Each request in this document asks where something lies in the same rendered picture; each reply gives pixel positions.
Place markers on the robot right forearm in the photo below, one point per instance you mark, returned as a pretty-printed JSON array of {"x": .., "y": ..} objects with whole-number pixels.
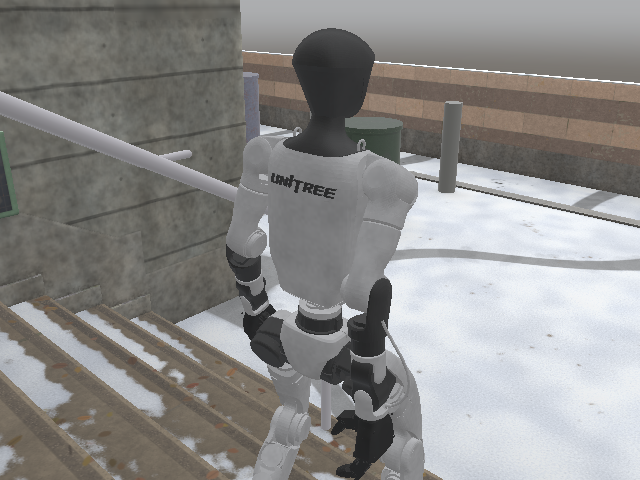
[{"x": 368, "y": 354}]

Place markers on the humanoid robot torso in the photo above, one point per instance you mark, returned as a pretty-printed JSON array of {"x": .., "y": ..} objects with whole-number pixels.
[{"x": 316, "y": 206}]

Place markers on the left robot hand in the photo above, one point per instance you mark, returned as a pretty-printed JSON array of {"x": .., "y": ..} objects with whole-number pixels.
[{"x": 252, "y": 323}]

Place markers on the right robot hand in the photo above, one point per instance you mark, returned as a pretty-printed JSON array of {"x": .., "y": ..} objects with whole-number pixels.
[{"x": 372, "y": 441}]

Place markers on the robot right upper arm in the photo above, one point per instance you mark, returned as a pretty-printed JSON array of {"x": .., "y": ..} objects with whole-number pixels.
[{"x": 392, "y": 190}]

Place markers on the robot left upper arm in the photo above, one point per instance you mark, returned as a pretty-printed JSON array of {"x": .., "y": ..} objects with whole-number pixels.
[{"x": 244, "y": 237}]

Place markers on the robot left forearm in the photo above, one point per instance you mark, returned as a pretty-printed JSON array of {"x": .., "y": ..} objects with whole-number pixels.
[{"x": 249, "y": 281}]

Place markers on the robot left shin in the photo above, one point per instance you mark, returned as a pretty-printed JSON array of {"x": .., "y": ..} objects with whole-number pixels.
[{"x": 274, "y": 461}]

